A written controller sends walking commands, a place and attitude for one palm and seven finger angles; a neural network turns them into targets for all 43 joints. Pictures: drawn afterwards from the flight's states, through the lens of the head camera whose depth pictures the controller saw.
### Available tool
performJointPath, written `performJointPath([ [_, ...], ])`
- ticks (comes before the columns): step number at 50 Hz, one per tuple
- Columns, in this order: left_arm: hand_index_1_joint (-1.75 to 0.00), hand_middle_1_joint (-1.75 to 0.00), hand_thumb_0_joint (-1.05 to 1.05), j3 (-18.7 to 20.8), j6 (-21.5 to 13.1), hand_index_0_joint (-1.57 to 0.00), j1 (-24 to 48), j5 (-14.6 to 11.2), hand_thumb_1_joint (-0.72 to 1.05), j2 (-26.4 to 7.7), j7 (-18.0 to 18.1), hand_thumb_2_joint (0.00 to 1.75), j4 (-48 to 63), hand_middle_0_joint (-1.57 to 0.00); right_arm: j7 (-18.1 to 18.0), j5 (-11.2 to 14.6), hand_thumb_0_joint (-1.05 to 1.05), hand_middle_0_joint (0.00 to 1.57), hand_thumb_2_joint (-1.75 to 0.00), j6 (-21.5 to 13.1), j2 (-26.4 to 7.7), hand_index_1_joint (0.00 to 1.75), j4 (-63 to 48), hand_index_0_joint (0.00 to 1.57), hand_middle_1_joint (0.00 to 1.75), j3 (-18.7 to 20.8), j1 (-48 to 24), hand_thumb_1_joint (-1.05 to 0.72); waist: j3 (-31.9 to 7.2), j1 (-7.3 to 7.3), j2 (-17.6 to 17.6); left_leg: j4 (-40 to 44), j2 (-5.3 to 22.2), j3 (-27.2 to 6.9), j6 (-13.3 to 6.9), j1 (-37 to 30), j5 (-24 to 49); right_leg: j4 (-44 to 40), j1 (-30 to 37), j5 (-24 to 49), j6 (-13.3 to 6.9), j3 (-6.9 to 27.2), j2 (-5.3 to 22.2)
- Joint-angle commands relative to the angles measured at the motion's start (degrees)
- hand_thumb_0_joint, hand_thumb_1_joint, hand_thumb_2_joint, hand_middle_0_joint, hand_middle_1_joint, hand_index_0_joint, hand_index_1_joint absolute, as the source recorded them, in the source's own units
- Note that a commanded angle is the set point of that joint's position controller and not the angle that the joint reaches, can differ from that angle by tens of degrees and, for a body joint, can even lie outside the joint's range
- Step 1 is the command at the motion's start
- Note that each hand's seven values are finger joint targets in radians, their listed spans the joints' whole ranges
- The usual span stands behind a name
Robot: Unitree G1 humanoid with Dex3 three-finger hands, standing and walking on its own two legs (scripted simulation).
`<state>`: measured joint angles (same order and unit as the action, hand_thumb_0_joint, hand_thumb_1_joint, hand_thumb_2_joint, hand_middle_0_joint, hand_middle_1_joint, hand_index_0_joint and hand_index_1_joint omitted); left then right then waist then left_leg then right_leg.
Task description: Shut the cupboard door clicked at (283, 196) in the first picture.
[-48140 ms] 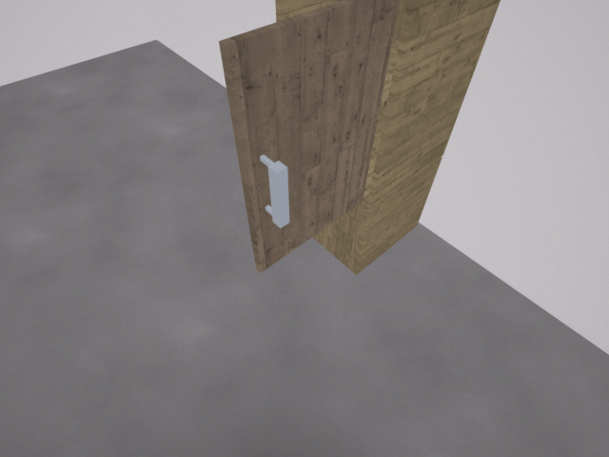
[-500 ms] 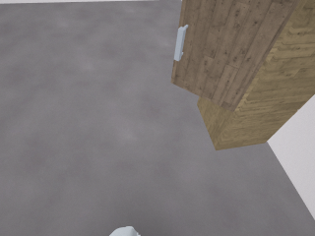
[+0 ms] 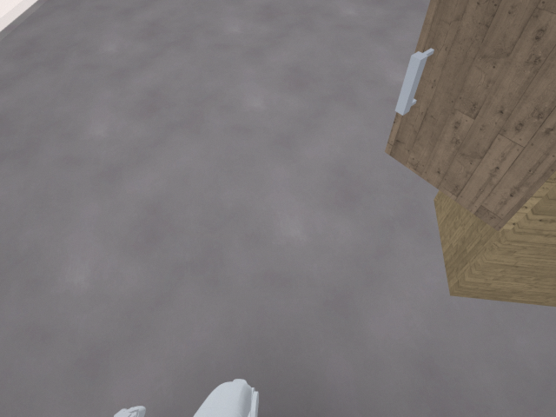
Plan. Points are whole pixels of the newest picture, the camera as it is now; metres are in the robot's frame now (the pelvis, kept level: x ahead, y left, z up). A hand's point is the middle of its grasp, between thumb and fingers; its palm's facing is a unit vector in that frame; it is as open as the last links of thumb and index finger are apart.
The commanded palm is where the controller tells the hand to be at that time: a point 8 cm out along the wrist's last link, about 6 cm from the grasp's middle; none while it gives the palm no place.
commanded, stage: walk to a spot facing it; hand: left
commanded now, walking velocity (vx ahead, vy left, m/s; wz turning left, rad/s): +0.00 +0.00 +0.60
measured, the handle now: (415, 82) +0.86 -0.33 -0.05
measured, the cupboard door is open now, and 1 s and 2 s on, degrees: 46 46 46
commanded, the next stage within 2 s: turn to face it in 0.90 s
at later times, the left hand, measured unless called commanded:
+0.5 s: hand out of the picture +0.06 +0.22 -0.16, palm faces +0.34 -0.88 -0.32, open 7.4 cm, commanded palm none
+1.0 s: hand out of the picture +0.03 +0.21 -0.19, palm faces +0.65 -0.73 -0.21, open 7.4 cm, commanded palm none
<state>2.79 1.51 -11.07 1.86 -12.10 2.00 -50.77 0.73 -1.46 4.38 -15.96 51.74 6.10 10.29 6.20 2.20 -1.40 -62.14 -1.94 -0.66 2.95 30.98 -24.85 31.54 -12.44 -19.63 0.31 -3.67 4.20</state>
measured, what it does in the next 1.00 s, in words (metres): walks ahead, turning left: left foot, then right foot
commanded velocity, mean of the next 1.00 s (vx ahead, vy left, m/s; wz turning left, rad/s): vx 0.22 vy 0.00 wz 0.56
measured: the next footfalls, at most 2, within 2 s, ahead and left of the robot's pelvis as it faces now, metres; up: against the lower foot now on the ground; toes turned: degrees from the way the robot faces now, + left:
left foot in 0.18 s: +0.04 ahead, +0.15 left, +0.00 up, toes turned +12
right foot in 0.46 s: +0.16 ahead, -0.10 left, +0.00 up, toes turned +13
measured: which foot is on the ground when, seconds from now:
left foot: up 0.00-0.16, down 0.18-0.46, up 0.48-0.88, down 0.90-1.00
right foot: down 0.00-0.18, up 0.20-0.44, down 0.46-0.88, up 0.90-1.00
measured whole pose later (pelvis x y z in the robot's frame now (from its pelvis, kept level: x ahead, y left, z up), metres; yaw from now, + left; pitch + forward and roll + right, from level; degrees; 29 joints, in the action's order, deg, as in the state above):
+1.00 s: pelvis +0.18 +0.08 -0.02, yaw +38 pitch +0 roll +0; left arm 4.1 1.3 -20.0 1.8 -11.7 -0.3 -56.7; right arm 0.9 -1.8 -1.4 -12.3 48.6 2.1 5.0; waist 7.4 -1.9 2.4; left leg -39.4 -0.8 6.2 -4.2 24.2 -15.7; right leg 69.3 -23.1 -26.9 2.9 -4.8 9.4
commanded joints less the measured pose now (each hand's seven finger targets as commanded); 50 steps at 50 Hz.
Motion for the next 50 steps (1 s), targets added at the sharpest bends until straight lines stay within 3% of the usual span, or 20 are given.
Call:
performJointPath([
  [1,-0.30,-0.30,0.00,3.57,-1.73,-0.20,-5.50,-0.14,0.90,-12.05,0.52,0.90,2.85,-0.20,0.83,0.56,0.00,0.20,-0.90,-1.29,-0.71,0.30,-5.98,0.20,0.30,-1.37,-4.77,-0.90,-6.13,-3.88,13.06,9.95,2.11,4.22,-0.01,-0.76,-1.32,-4.76,10.91,43.91,-7.23,3.38,13.92],
  [4,-0.30,-0.30,0.00,4.15,-1.55,-0.20,-6.97,0.08,0.90,-13.22,0.34,0.90,2.51,-0.20,0.94,0.78,0.00,0.20,-0.90,-1.71,-0.81,0.30,-6.58,0.20,0.30,-1.65,-5.50,-0.90,-6.65,-4.38,14.73,19.24,1.86,6.05,-1.01,-4.54,-0.69,-2.32,12.21,45.27,-6.50,2.05,14.86],
  [7,-0.30,-0.30,0.00,4.17,-1.41,-0.20,-5.89,-0.73,0.90,-12.57,-0.10,0.90,2.92,-0.20,0.75,0.29,0.00,0.20,-0.90,-2.62,-4.14,0.30,-4.50,0.20,0.30,-0.99,2.49,-0.90,-10.95,0.29,8.13,36.22,2.22,4.98,-3.06,-23.36,15.96,10.12,3.23,36.39,-1.51,-3.18,12.72],
  [9,-0.30,-0.30,0.00,2.14,-1.27,-0.20,-2.65,-0.70,0.90,-6.83,-0.93,0.90,7.27,-0.20,0.15,-0.32,0.00,0.20,-0.90,-2.81,-14.63,0.30,-2.80,0.20,0.30,1.48,10.37,-0.90,-14.09,4.49,-17.03,40.61,25.26,-24.69,-16.75,-37.26,35.62,31.50,-22.19,-19.51,3.34,-3.86,1.62],
  [10,-0.30,-0.30,0.00,2.35,-0.75,-0.20,2.14,-0.27,0.90,-7.68,-0.98,0.90,8.75,-0.20,-0.49,-0.40,0.00,0.20,-0.90,-2.74,-14.17,0.30,-1.94,0.20,0.30,1.33,11.42,-0.90,-11.22,5.38,-10.25,42.50,25.12,-25.06,-17.80,-32.63,20.18,33.78,-25.25,-18.20,3.00,1.02,2.57],
  [13,-0.30,-0.30,0.00,2.94,-1.08,-0.20,3.43,-0.34,0.90,-7.83,-2.33,0.90,6.81,-0.20,-1.17,-0.65,0.00,0.20,-0.90,-3.65,-10.06,0.30,-3.93,0.20,0.30,-0.15,3.45,-0.90,-5.10,1.40,-10.57,45.64,17.10,-20.33,-13.26,-21.19,-0.55,31.48,-23.34,-7.38,2.55,3.16,2.95],
  [19,-0.30,-0.30,0.00,2.79,-1.67,-0.20,-3.77,-0.27,0.90,-6.76,-3.55,0.90,4.42,-0.20,-0.93,-0.65,0.00,0.20,-0.90,-3.86,-10.14,0.30,-4.81,0.20,0.30,0.08,-1.32,-0.90,-4.52,-2.60,-8.63,44.72,11.72,-16.88,-11.31,-9.55,-11.02,10.14,-6.75,-2.00,2.96,-1.86,-2.02],
  [21,-0.30,-0.30,0.00,3.46,-2.40,-0.20,-13.07,0.14,0.90,-8.01,-3.43,0.90,1.68,-0.20,-0.82,-0.21,0.00,0.20,-0.90,-3.66,-8.49,0.30,-5.53,0.20,0.30,-0.06,-4.22,-0.90,-5.22,-7.22,-1.88,35.43,6.90,-13.80,-9.22,2.02,-15.33,0.85,9.45,-0.01,2.91,-2.16,-3.31],
  [22,-0.30,-0.30,0.00,4.31,-3.22,-0.20,-18.57,0.81,0.90,-11.69,-2.71,0.90,0.67,-0.20,-0.62,0.51,0.00,0.20,-0.90,-3.89,-4.46,0.30,-6.64,0.20,0.30,-0.90,-4.44,-0.90,-6.54,-9.92,11.25,19.08,-0.12,-6.30,-6.03,11.54,-14.73,-11.12,17.75,-13.98,0.32,10.36,6.78],
  [23,-0.30,-0.30,0.00,4.59,-3.35,-0.20,-19.53,0.69,0.90,-15.89,-1.76,0.90,1.36,-0.20,-0.12,0.65,0.00,0.20,-0.90,-4.21,-0.65,0.30,-8.27,0.20,0.30,-1.73,-5.28,-0.90,-5.55,-10.60,23.58,-0.72,-3.30,-1.38,-3.70,17.07,-13.41,-24.48,15.79,-27.92,-5.44,34.15,22.60],
  [24,-0.30,-0.30,0.00,4.33,-3.55,-0.20,-15.59,-0.08,0.90,-14.95,-1.31,0.90,2.17,-0.20,0.25,-0.32,0.00,0.20,-0.90,-3.95,-3.29,0.30,-8.29,0.20,0.30,-0.88,-4.86,-0.90,-3.34,-6.87,16.25,-9.31,1.76,-5.38,-3.98,15.61,-7.62,-25.92,8.16,-31.91,-7.53,36.38,24.61],
  [27,-0.30,-0.30,0.00,2.65,-5.08,-0.20,-5.97,-0.05,0.90,-7.61,-1.06,0.90,2.87,-0.20,1.49,-0.53,0.00,0.20,-0.90,-3.74,-1.71,0.30,-4.96,0.20,0.30,-0.85,-3.38,-0.90,-0.17,-1.58,8.71,-12.26,6.70,-3.70,-2.72,11.12,7.46,-21.94,0.26,-9.81,-5.22,14.25,18.02],
  [32,-0.30,-0.30,0.00,2.53,-5.94,-0.20,-13.72,-0.07,0.90,-5.92,-0.78,0.90,-1.46,-0.20,2.38,-0.05,0.00,0.20,-0.90,-3.27,2.47,0.30,-4.18,0.20,0.30,-2.02,-5.18,-0.90,-3.31,-3.85,9.39,0.10,5.64,3.24,-2.37,10.23,8.76,-16.79,12.83,23.64,-4.53,-2.62,14.75],
  [38,-0.30,-0.30,0.00,2.73,-5.76,-0.20,-16.29,0.08,0.90,-7.01,-0.66,0.90,-3.81,-0.20,3.09,0.05,0.00,0.20,-0.90,-3.81,2.94,0.30,-6.64,0.20,0.30,-2.94,-11.30,-0.90,-1.57,-5.19,10.23,17.56,5.73,7.30,-4.20,5.93,7.81,-13.69,16.57,32.20,-4.37,-8.20,17.69],
  [42,-0.30,-0.30,0.00,3.56,-5.28,-0.20,-12.83,-0.48,0.90,-10.14,-0.92,0.90,-3.01,-0.20,2.16,-0.32,0.00,0.20,-0.90,-4.58,0.02,0.30,-4.71,0.20,0.30,-2.08,-0.93,-0.90,-7.31,0.70,9.69,27.09,-0.28,12.34,-7.19,-16.44,8.23,2.39,9.68,44.93,-2.51,-13.89,16.74],
  [43,-0.30,-0.30,0.00,3.38,-5.10,-0.20,-11.71,-0.64,0.90,-9.68,-1.29,0.90,-2.49,-0.20,1.70,-0.50,0.00,0.20,-0.90,-4.74,-3.78,0.30,-2.69,0.20,0.30,-0.99,7.23,-0.90,-11.64,5.06,4.38,32.17,1.65,8.49,-8.24,-30.74,11.47,16.21,1.02,34.74,-0.60,-14.70,14.99],
  [44,-0.30,-0.30,0.00,3.20,-4.61,-0.20,-11.65,-1.31,0.90,-6.38,-2.35,0.90,0.35,-0.20,0.89,-1.12,0.00,0.20,-0.90,-5.17,-12.60,0.30,-1.39,0.20,0.30,1.21,14.14,-0.90,-17.09,7.49,-13.27,35.87,20.07,-19.39,-15.87,-44.98,18.31,36.38,-19.75,-6.05,3.32,-13.39,5.22],
  [45,-0.30,-0.30,0.00,2.49,-4.28,-0.20,-5.36,-1.01,0.90,-6.49,-2.30,0.90,4.30,-0.20,0.06,0.04,0.00,0.20,-0.90,-4.96,-16.04,0.30,-0.35,0.20,0.30,1.59,17.78,-0.90,-18.34,8.74,-9.77,41.75,27.45,-30.81,-20.31,-45.64,24.09,44.71,-28.09,-15.85,2.82,-3.34,2.78],
  [46,-0.30,-0.30,0.00,2.80,-4.44,-0.20,-3.22,-0.80,0.90,-5.76,-1.94,0.90,5.99,-0.20,-0.40,0.02,0.00,0.20,-0.90,-5.15,-15.24,0.30,-1.01,0.20,0.30,1.08,14.82,-0.90,-13.71,6.49,-3.01,42.73,28.02,-28.07,-19.86,-36.11,15.51,45.79,-28.78,-13.07,2.32,0.25,4.10],
  [50,-0.30,-0.30,0.00,3.09,-2.47,-0.20,-6.85,-0.02,0.90,-3.99,-2.51,0.90,1.36,-0.20,-1.43,-0.34,0.00,0.20,-0.90,-6.28,-5.98,0.30,-4.41,0.20,0.30,-1.81,0.94,-0.90,-6.40,-0.76,-6.62,46.74,17.20,-14.57,-13.75,-16.11,8.84,37.06,-21.16,-2.29,2.88,2.96,5.61],
])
